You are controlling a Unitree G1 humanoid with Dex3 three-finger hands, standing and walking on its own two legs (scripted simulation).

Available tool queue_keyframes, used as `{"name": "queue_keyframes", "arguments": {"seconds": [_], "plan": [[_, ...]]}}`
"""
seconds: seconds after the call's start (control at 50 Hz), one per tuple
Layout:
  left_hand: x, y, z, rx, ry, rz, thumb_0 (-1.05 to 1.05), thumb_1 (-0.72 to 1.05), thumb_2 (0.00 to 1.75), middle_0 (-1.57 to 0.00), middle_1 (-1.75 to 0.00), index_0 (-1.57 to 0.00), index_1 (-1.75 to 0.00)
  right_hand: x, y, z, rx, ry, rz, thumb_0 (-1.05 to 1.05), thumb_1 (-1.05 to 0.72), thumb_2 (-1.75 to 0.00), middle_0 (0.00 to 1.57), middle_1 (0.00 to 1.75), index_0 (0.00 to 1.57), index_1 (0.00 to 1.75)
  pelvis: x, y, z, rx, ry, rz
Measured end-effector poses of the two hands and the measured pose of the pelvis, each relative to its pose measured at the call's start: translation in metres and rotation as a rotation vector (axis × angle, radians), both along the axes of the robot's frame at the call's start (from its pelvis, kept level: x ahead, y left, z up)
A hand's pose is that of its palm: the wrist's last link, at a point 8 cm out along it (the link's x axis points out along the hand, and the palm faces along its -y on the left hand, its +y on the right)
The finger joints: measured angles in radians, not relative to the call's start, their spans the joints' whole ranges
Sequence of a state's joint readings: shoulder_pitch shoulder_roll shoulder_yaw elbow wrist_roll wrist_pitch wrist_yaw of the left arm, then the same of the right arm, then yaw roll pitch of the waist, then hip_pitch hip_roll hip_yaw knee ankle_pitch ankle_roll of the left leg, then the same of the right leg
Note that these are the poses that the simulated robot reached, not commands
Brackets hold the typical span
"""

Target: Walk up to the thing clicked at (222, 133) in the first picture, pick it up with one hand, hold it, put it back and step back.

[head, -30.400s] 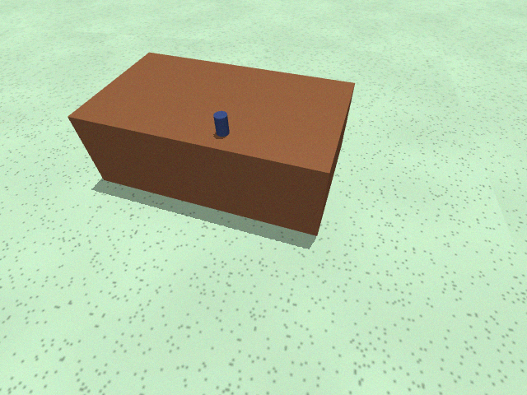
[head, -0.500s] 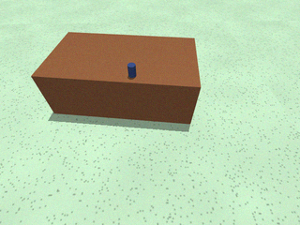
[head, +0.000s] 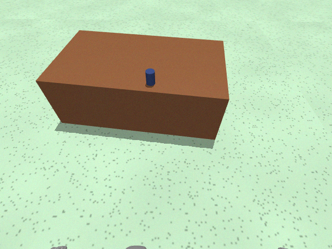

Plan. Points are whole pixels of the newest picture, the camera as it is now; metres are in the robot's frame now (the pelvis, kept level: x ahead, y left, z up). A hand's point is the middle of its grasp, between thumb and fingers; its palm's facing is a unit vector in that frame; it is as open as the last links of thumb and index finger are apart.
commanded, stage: step back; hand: left
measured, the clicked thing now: (150, 77) +1.06 +0.17 -0.30
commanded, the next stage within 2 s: stand in 0.12 s
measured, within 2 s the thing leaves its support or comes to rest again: neither
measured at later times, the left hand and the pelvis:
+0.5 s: hand out of the picture +0.09 +0.25 -0.14, palm faces -0.01 -0.94 -0.34, open 7.4 cm; pelvis +0.00 +0.00 +0.02, yaw +0 degrees
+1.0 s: hand out of the picture +0.05 +0.25 -0.14, palm faces -0.02 -0.94 -0.34, open 7.4 cm; pelvis -0.01 +0.00 +0.02, yaw +0 degrees
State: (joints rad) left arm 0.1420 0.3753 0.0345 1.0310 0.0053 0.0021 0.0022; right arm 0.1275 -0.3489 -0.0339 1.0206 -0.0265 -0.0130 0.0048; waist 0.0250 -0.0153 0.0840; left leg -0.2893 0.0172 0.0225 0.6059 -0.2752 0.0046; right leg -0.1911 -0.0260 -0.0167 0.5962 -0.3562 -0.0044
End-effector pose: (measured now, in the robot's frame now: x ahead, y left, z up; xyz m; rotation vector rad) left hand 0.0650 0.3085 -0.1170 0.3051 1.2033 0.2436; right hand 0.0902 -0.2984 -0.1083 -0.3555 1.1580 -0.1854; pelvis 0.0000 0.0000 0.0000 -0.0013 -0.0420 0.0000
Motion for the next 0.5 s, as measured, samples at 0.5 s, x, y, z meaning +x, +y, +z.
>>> {"name": "queue_keyframes", "arguments": {"seconds": [0.5], "plan": [[0.022, -0.014, 0.019, -0.021, -0.011, -0.041, 0.01, 0.91, 0.9, -0.21, -0.3, -0.2, -0.3, 0.009, 0.004, 0.013, 0.036, -0.004, -0.023, 0.01, -0.9, -0.9, 0.2, 0.3, 0.21, 0.3, 0.002, -0.001, 0.019, -0.004, -0.014, -0.004]]}}
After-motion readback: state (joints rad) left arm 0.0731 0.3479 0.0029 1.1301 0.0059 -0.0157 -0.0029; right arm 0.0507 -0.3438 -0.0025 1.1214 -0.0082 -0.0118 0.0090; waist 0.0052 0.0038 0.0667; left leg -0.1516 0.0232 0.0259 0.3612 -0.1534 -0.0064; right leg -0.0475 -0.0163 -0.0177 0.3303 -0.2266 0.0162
